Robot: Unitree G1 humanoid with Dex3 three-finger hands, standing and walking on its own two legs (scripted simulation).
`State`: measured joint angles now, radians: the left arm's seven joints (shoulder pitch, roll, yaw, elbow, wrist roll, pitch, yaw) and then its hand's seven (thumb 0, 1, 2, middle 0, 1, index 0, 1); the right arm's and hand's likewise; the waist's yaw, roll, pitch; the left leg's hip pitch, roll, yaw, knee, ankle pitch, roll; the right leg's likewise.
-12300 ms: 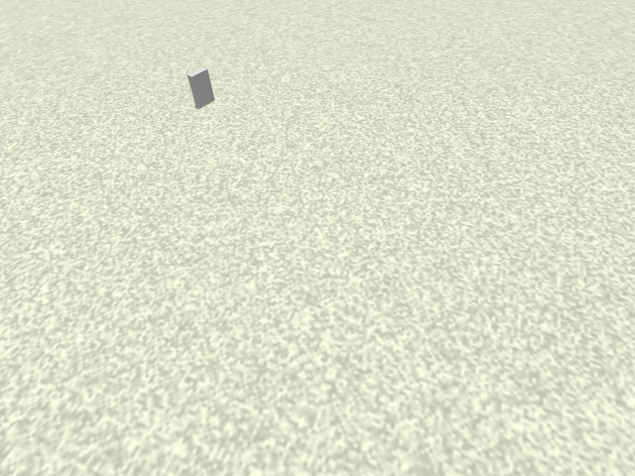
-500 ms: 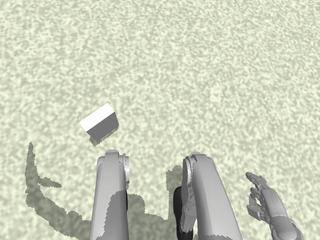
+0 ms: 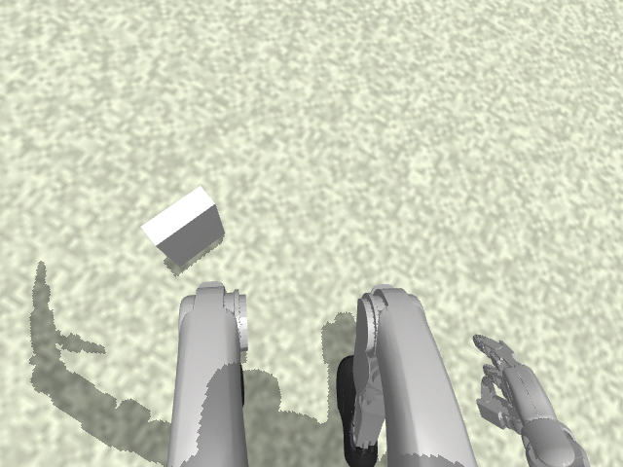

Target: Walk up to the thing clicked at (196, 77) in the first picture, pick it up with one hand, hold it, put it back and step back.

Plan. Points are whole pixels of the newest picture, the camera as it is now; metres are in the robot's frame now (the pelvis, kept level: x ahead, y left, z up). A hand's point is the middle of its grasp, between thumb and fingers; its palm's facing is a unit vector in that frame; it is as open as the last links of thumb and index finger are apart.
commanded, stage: go down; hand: left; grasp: from the side
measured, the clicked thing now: (189, 230) +0.45 +0.23 -0.32
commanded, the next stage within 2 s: approach in 0.16 s
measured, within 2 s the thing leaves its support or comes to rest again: neither
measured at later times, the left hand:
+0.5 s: hand out of the picture +0.35 +0.43 -0.04, palm faces +0.26 -0.96 -0.05, open 17.5 cm
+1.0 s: hand (113, 251) +0.38 +0.33 -0.25, palm faces +0.11 -0.99 +0.03, open 17.5 cm
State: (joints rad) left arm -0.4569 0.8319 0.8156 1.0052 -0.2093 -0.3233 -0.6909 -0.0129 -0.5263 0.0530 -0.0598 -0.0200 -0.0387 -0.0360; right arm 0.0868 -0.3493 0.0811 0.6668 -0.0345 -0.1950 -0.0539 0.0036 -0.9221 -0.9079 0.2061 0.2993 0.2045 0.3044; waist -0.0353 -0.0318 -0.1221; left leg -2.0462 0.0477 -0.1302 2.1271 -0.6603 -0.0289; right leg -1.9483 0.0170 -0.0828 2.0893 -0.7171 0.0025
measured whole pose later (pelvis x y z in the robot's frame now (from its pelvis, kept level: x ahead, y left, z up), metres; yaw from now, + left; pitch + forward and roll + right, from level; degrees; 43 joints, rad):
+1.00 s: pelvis -0.01 +0.01 -0.13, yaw -7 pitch +19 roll -12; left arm -0.52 0.78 0.71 1.26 -0.28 -0.83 -0.62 -0.02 -0.57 0.02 -0.09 -0.09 -0.07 -0.10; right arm -0.11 -0.35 0.31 0.66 -0.23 -0.13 0.04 0.00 -0.93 -0.91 0.21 0.30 0.21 0.31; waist -0.14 -0.18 0.16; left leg -2.25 0.04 -0.28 2.59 -0.70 -0.03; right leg -2.11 0.07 -0.17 2.46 -0.71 0.04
